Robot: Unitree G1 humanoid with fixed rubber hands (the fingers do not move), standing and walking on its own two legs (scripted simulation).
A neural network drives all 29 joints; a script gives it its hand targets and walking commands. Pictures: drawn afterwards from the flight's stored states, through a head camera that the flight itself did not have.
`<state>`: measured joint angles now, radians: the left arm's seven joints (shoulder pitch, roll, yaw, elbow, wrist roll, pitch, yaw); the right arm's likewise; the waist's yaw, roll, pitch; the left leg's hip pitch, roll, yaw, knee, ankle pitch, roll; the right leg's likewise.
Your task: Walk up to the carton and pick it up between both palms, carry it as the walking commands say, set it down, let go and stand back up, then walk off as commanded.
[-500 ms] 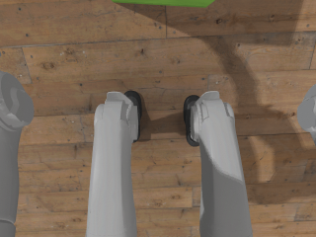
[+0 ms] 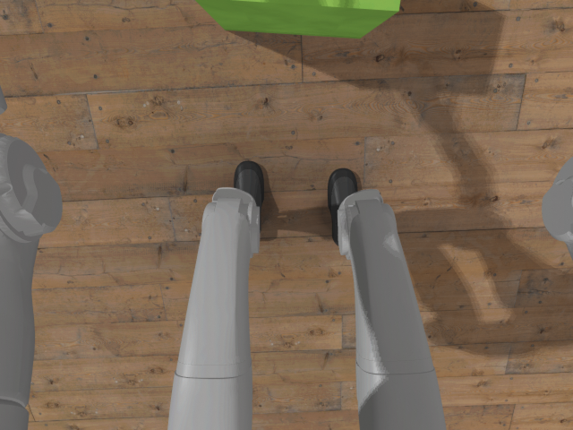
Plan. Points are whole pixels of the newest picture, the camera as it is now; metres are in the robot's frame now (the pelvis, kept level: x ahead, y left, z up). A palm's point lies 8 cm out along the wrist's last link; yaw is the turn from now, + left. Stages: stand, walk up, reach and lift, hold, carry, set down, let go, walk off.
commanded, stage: let go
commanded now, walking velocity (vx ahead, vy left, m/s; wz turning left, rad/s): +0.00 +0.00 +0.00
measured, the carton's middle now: out of the picture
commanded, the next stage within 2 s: stand in 1.44 s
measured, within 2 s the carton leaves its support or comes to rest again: neither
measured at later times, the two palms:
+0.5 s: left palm out of the picture +0.43 +0.25 -0.03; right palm out of the picture +0.43 -0.28 -0.02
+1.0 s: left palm out of the picture +0.27 +0.25 +0.06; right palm out of the picture +0.26 -0.24 +0.08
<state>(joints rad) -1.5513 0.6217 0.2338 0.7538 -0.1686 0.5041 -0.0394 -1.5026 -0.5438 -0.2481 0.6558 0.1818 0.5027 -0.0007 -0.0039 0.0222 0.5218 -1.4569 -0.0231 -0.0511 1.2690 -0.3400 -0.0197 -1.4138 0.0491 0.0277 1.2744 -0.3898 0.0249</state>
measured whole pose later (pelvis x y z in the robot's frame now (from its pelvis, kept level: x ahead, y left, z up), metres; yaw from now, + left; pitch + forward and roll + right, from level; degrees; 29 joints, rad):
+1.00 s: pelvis +0.07 +0.01 +0.13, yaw +2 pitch +2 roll -1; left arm 0.05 0.24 0.04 0.48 0.03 0.16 -0.07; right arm 0.12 -0.25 -0.11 0.47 0.07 0.12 0.11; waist 0.00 -0.04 0.07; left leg -0.44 -0.03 -0.05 0.66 -0.26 -0.01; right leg -0.38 0.01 0.04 0.63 -0.29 0.02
